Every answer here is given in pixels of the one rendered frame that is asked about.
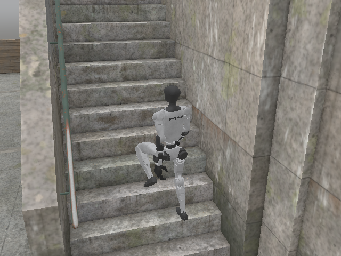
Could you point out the stairs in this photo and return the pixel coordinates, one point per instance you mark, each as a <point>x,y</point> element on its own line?
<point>119,57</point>

